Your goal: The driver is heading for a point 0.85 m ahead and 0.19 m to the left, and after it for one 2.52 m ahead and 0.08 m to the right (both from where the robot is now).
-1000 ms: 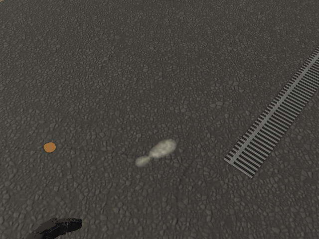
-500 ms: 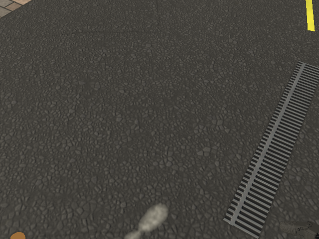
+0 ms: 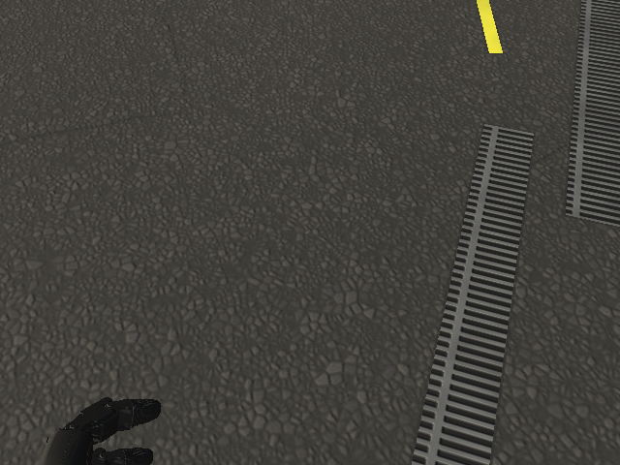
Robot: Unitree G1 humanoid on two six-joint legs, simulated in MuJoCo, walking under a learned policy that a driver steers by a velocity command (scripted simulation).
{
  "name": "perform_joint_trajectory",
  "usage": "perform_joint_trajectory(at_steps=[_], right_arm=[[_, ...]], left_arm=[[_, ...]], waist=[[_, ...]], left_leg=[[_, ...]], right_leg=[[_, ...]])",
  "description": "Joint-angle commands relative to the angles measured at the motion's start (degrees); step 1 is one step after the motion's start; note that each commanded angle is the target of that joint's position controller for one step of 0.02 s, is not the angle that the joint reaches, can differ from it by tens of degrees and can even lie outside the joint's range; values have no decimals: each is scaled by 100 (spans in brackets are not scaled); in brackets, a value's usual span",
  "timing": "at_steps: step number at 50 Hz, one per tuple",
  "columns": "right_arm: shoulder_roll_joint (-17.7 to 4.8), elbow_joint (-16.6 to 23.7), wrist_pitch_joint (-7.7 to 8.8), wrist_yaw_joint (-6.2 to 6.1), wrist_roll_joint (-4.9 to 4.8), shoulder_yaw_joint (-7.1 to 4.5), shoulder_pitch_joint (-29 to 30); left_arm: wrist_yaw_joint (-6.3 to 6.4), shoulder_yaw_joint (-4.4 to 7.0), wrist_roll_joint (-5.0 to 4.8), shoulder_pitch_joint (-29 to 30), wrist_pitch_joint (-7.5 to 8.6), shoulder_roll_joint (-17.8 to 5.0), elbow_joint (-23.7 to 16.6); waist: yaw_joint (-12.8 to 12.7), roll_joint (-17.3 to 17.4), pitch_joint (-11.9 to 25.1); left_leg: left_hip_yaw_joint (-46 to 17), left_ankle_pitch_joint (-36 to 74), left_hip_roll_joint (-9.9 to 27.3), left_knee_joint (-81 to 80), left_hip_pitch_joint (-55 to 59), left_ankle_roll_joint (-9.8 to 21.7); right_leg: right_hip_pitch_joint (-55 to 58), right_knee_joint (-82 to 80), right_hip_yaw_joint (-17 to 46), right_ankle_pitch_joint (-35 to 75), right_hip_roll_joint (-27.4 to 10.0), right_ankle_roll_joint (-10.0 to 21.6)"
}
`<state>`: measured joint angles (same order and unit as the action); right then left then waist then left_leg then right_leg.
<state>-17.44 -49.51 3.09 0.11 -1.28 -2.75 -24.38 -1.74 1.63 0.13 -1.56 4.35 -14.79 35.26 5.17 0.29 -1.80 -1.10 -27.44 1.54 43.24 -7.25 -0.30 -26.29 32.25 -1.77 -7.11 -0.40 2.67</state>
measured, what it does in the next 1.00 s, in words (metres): walks ahead, turning left: left foot, then right foot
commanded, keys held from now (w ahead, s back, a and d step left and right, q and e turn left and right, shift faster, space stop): w+q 0.70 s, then w+e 0.30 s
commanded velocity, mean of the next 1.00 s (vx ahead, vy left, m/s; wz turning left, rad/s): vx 0.50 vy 0.00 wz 0.34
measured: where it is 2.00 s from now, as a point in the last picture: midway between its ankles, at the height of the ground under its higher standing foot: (223, 313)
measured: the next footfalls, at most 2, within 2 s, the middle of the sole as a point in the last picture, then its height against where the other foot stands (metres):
left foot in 0.48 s outside the picture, level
right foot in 1.00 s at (262, 345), level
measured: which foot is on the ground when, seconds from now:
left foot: up 0.00-0.46, down 0.48-1.00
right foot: down 0.00-0.50, up 0.52-0.98, down 1.00-1.00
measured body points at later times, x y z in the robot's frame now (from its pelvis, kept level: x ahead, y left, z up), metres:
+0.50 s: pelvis +0.26 +0.05 -0.01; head +0.29 +0.07 +0.44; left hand +0.21 +0.34 -0.14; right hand +0.53 -0.13 -0.09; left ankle +0.35 +0.17 -0.73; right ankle +0.10 -0.11 -0.70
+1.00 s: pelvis +0.55 +0.12 +0.00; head +0.57 +0.13 +0.45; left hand +0.64 +0.42 -0.08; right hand +0.70 -0.14 -0.12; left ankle +0.35 +0.17 -0.72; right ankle +0.70 +0.08 -0.73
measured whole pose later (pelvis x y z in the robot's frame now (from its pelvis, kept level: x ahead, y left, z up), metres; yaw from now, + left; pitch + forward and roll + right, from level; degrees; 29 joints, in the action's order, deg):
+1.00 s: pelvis +0.55 +0.12 +0.00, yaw +22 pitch +2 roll +1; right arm -17.7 -44.6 2.6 -0.5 -0.3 -3.8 -19.8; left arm -3.0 1.9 -0.8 -5.6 5.4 -16.0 41.1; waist 3.1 -1.2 -0.1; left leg -3.0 -25.2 -3.5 21.5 2.6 2.4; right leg -28.4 29.2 -0.8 -2.7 -0.2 3.7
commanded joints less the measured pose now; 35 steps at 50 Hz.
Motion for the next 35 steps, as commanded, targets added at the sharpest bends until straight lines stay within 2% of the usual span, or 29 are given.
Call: perform_joint_trajectory(at_steps=[1, 2, 3, 4, 6, 7, 9, 12, 14, 17, 19, 21, 22, 23, 24, 25, 26, 27, 28, 29, 30, 31, 32, 35], right_arm=[[-819, 680, 237, 3, -158, -147, 311], [-772, 724, 227, -10, -125, -147, 566], [-705, 735, 193, -22, -48, -165, 694], [-623, 694, 113, -23, -31, -181, 604], [-353, 640, -33, -18, -52, -149, 460], [-296, 679, -83, -20, -42, -146, 525], [-253, 787, -126, -23, -13, -147, 768], [-161, 922, -92, 75, -5, -104, 1199], [-92, 1078, -72, 157, 6, -58, 1648], [-92, 1348, -79, 256, 0, -35, 2174], [-156, 1513, -89, 317, 2, -55, 2364], [-299, 1606, -115, 353, 13, -132, 2247], [-434, 1575, -139, 350, 16, -211, 1930], [-648, 1420, -156, 322, 1, -349, 1221], [-1009, 1163, -195, 231, -13, -553, 246], [-1717, 1094, -220, 118, -45, -719, -56], [-1637, 1331, -116, 156, -17, -624, 6], [-1175, 1295, -31, 200, 31, -483, 94], [-1016, 1275, 24, 199, 34, -435, 328], [-853, 1317, 38, 184, 21, -388, 722], [-663, 1407, 44, 159, 65, -323, 1014], [-617, 1493, 45, 137, 115, -301, 1152], [-641, 1507, 62, 115, 109, -313, 1186], [-808, 1407, 79, 3, 72, -359, 993]], left_arm=[[105, 381, -16, -2021, -19, -1037, 212], [94, 324, -22, -1686, 2, -852, 226], [71, 282, 7, -1389, 32, -679, 248], [56, 254, 50, -1195, 85, -545, 269], [52, 290, 58, -1040, 189, -522, 375], [63, 316, 55, -1011, 230, -571, 442], [103, 363, 81, -1042, 260, -675, 574], [166, 399, 68, -1098, 227, -806, 704], [201, 432, 37, -1244, 192, -929, 792], [222, 486, -42, -1546, 94, -1075, 969], [226, 520, -104, -1645, 3, -1158, 1056], [253, 561, -141, -1591, -83, -1315, 1063], [276, 583, -162, -1548, -131, -1402, 1048], [295, 583, -183, -1465, -182, -1431, 1024], [323, 524, -158, -1477, -178, -1318, 985], [285, 312, 69, -1870, -87, -651, 692], [214, 198, 30, -1775, 142, -542, 576], [143, 321, -210, -1067, 277, -1006, 414], [135, 293, -254, -861, 357, -963, 325], [184, 297, -122, -880, 383, -918, 396], [212, 344, -17, -966, 340, -979, 452], [199, 361, 13, -1059, 266, -982, 466], [197, 355, 47, -1116, 205, -916, 472], [218, 290, 87, -787, 93, -703, 371]], waist=[[-1184, -951, 1253], [-1020, -737, 841], [-853, -652, 533], [-665, -715, 392], [-478, -613, 268], [-435, -518, 158], [-438, -383, 11], [-561, -326, -112], [-739, -237, -242], [-923, -170, -412], [-928, -208, -437], [-743, -378, -199], [-529, -487, 66], [-104, -460, 456], [377, -246, 955], [61, 1168, 1399], [-20, 1144, 2328], [225, 569, 1810], [55, 409, 1137], [-220, 45, 742], [-436, 122, 559], [-571, 258, 519], [-621, 256, 515], [-574, 217, 317]], left_leg=[[-585, -105, 100, 2975, -3811, 113], [-457, 368, 326, 2799, -3692, 108], [-443, 718, 460, 2563, -3529, 81], [-499, 976, 584, 2419, -3194, 61], [-497, 1204, 625, 2277, -2877, -7], [-522, 1346, 633, 2169, -2938, -43], [-588, 1798, 634, 1765, -3180, -99], [-411, 2734, 581, 723, -3123, -62], [-162, 3069, 532, 140, -3033, 1], [32, 2955, 490, -413, -3196, 160], [193, 2570, 406, -623, -3247, 306], [512, 2000, 100, -689, -2769, 513], [688, 1695, -129, -659, -2267, 639], [807, 1698, -400, -853, -1319, 810], [545, 1974, -493, -1132, 286, 1041], [-2092, 1547, 936, -1338, 2329, 1865], [-4744, 740, 1779, -2386, 3070, 2573], [-4127, 809, 1657, -2672, 2790, 2193], [-3331, 1191, 1439, -2668, 2011, 1981], [-2715, 1756, 1182, -2670, 1191, 1787], [-2282, 2313, 981, -2765, 566, 1684], [-2139, 2599, 873, -2894, 174, 1682], [-2024, 2902, 819, -2977, -41, 1729], [-1553, 3256, 619, -3074, -535, 1691]], right_leg=[[4085, -1438, 3208, -1336, -2154, 1194], [3426, -1586, 2524, -958, -1884, 1046], [2860, -1788, 2062, -579, -1681, 967], [2419, -1987, 1648, -197, -1521, 894], [1960, -2288, 1136, 359, -1485, 920], [1856, -2388, 894, 631, -1490, 928], [1869, -2487, 482, 959, -1476, 914], [1960, -2550, -153, 1112, -1316, 780], [2056, -2586, -421, 1116, -1348, 729], [2610, -2464, -632, 1200, -1523, 657], [3028, -2203, -751, 1626, -1632, 568], [3262, -1576, -925, 3281, -1645, 438], [3299, -984, -1004, 4226, -1614, 370], [3085, 22, -1135, 4681, -1478, 252], [2187, 1437, -1215, 4004, -1246, 26], [-308, 3634, -1162, -80, -462, -369], [-1413, 4710, 280, -2791, 326, -441], [-1988, 4814, 741, -2376, -10, -314], [-2039, 4415, 673, -1877, -240, -201], [-1744, 3895, 659, -1499, -469, -208], [-1319, 3496, 676, -1229, -619, -240], [-1003, 3339, 687, -1064, -659, -297], [-881, 3164, 632, -969, -642, -390], [-877, 2273, 503, -366, -525, -646]])
Keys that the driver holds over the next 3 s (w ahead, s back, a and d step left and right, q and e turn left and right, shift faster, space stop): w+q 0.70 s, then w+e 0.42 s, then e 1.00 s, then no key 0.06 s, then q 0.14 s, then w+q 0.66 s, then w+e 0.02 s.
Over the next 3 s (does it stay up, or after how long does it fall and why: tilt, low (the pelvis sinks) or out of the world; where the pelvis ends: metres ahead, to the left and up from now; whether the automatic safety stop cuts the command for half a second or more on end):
stays up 1.06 0.19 -0.02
